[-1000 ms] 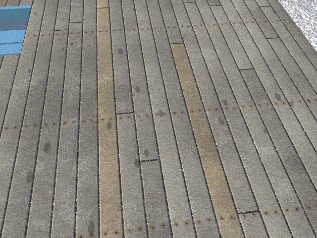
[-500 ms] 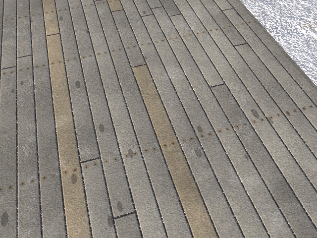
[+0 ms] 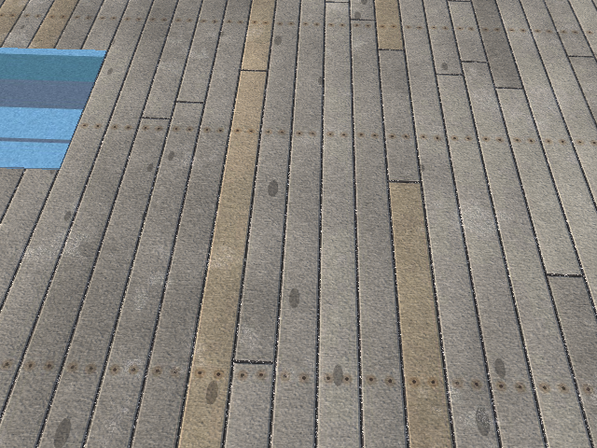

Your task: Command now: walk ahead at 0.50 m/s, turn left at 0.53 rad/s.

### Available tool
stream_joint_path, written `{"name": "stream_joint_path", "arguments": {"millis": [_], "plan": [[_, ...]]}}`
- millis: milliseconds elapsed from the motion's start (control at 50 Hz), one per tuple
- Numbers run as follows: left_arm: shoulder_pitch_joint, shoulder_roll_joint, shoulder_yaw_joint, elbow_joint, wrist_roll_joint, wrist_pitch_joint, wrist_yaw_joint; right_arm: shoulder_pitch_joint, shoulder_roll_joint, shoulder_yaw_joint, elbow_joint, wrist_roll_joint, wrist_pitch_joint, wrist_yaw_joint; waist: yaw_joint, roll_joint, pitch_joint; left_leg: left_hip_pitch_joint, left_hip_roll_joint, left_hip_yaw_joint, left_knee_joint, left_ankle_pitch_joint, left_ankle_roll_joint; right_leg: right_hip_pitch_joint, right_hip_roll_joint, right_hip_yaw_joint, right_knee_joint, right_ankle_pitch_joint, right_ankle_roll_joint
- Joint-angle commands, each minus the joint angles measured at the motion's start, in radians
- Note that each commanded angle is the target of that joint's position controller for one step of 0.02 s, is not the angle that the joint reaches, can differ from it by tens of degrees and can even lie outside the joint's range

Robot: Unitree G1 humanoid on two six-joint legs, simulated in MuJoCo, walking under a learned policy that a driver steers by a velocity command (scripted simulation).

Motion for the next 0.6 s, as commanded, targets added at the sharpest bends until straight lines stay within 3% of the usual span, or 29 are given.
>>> {"name": "stream_joint_path", "arguments": {"millis": [20, 40, 60, 80, 100, 140, 200, 320, 400, 440, 480, 500, 520, 540, 560, 580, 600], "plan": [[-0.03, 0.121, 0.028, -0.168, -0.014, -0.021, -0.019, 0.37, -0.318, -0.101, 0.035, 0.018, 0.009, -0.027, -0.136, 0.203, -0.359, 0.8, 0.422, -0.922, -0.271, -0.062, 0.309, -0.712, 0.111, 0.217, 0.845, -0.1, 0.01], [-0.147, 0.148, 0.03, -0.185, -0.003, -0.032, -0.023, 0.34, -0.278, -0.095, 0.045, 0.037, 0.017, -0.035, -0.147, 0.056, -0.222, 0.72, 0.383, -0.76, -0.302, -0.05, 0.259, -0.818, 0.023, 0.331, 0.821, 0.015, -0.001], [-0.159, 0.142, 0.025, -0.194, -0.013, -0.046, -0.026, 0.287, -0.227, -0.083, 0.046, 0.042, 0.015, -0.041, -0.109, 0.016, -0.114, 0.569, 0.354, -0.637, -0.324, 0.028, 0.214, -0.79, -0.018, 0.322, 0.726, 0.111, -0.003], [-0.146, 0.138, 0.028, -0.18, -0.009, -0.046, -0.024, 0.241, -0.184, -0.072, 0.043, 0.038, 0.01, -0.043, -0.058, -0.04, -0.051, 0.45, 0.296, -0.546, -0.34, 0.14, 0.163, -0.725, -0.047, 0.318, 0.632, 0.142, 0.002], [-0.131, 0.133, 0.027, -0.177, 0.01, -0.03, -0.024, 0.212, -0.163, -0.064, 0.04, 0.045, 0.003, -0.047, -0.024, -0.04, -0.033, 0.368, 0.247, -0.473, -0.351, 0.23, 0.14, -0.661, -0.061, 0.32, 0.579, 0.146, 0.018], [-0.104, 0.113, 0.024, -0.176, 0.029, 0.008, -0.032, 0.212, -0.154, -0.058, 0.037, 0.049, -0.018, -0.043, 0.002, -0.012, -0.062, 0.313, 0.199, -0.409, -0.358, 0.335, 0.129, -0.592, -0.064, 0.309, 0.517, 0.151, 0.045], [-0.185, 0.099, 0.021, -0.214, 0.026, 0.028, -0.04, 0.261, -0.191, -0.067, 0.046, 0.047, -0.03, -0.04, -0.012, 0.019, -0.041, 0.274, 0.16, -0.378, -0.383, 0.323, 0.112, -0.633, -0.063, 0.282, 0.399, 0.238, 0.074], [-0.415, 0.104, 0.013, -0.294, 0.015, 0.024, -0.047, 0.383, -0.195, -0.069, 0.058, 0.043, -0.023, -0.044, -0.105, 0.065, -0.02, 0.392, 0.145, -0.422, -0.356, 0.314, 0.063, -0.723, -0.027, 0.286, 0.129, 0.43, 0.079], [-0.505, 0.116, 0.005, -0.338, 0.006, 0.008, -0.052, 0.421, -0.208, -0.071, 0.056, 0.03, -0.02, -0.055, -0.131, 0.077, -0.016, 0.472, 0.172, -0.472, -0.29, 0.408, 0.054, -0.695, 0.015, 0.292, 0.0, 0.423, 0.056], [-0.453, 0.139, 0.01, -0.335, 0.003, -0.001, -0.049, 0.382, -0.226, -0.076, 0.041, 0.027, -0.021, -0.064, -0.091, 0.089, -0.023, 0.456, 0.185, -0.5, -0.248, 0.442, 0.023, -0.575, 0.032, 0.309, -0.076, 0.381, 0.032], [-0.261, 0.184, 0.029, -0.278, 0.001, -0.013, -0.032, 0.32, -0.246, -0.079, 0.022, 0.027, -0.028, -0.058, 0.0, 0.077, -0.098, 0.384, 0.146, -0.487, -0.081, 0.592, -0.021, -0.29, 0.081, 0.291, -0.136, 0.311, -0.004], [-0.119, 0.218, 0.042, -0.248, 0.01, -0.026, -0.019, 0.308, -0.23, -0.074, 0.018, 0.036, -0.036, -0.047, 0.074, 0.017, -0.184, 0.302, 0.077, -0.435, 0.126, 0.525, -0.046, -0.077, 0.021, 0.335, -0.187, 0.311, -0.036], [0.02, 0.301, 0.061, -0.252, 0.037, -0.029, 0.0, 0.343, -0.135, -0.049, -0.019, 0.06, -0.043, -0.041, 0.103, -0.12, -0.347, 0.127, -0.002, -0.34, 0.428, 0.172, -0.075, 0.175, -0.246, 0.627, -0.231, 0.06, -0.092], [-0.035, 0.342, 0.072, -0.255, 0.029, -0.012, -0.003, 0.426, -0.121, -0.044, -0.05, 0.061, -0.038, -0.042, 0.015, -0.346, -0.405, -0.104, -0.107, -0.259, 0.614, -0.392, -0.084, 0.248, -0.41, 1.072, -0.368, 0.023, -0.188], [-0.118, 0.245, 0.058, -0.273, 0.019, -0.001, -0.01, 0.418, -0.181, -0.05, -0.006, 0.03, -0.02, -0.052, -0.014, -0.151, -0.252, -0.177, -0.005, -0.265, 0.7, -0.321, -0.081, 0.113, -0.385, 1.002, -0.363, -0.066, -0.191], [-0.165, 0.163, 0.039, -0.278, 0.011, -0.001, -0.013, 0.35, -0.179, -0.05, -0.002, 0.022, -0.014, -0.042, -0.009, -0.032, -0.137, -0.167, 0.03, -0.249, 0.679, -0.235, -0.087, -0.016, -0.33, 0.833, -0.375, -0.02, -0.175], [-0.189, 0.13, 0.029, -0.271, 0.013, -0.002, -0.015, 0.321, -0.156, -0.047, -0.007, 0.023, -0.01, -0.033, -0.024, -0.02, -0.075, -0.143, 0.062, -0.236, 0.627, -0.192, -0.095, -0.106, -0.277, 0.692, -0.404, 0.103, -0.146]]}}
Keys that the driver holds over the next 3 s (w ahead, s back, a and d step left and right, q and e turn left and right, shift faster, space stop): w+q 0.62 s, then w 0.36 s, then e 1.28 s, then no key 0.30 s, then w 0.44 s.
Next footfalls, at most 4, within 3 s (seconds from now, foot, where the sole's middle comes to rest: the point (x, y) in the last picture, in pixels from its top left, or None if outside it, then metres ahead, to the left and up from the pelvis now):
0.50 right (348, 431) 0.48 -0.06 -0.75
1.00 left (212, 373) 0.60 0.24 -0.75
1.50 right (276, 314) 0.76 0.11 -0.75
1.96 left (197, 338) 0.69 0.29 -0.75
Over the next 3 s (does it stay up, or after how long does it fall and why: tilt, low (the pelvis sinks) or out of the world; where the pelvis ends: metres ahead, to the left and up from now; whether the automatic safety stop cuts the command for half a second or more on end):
stays up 0.71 0.18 0.03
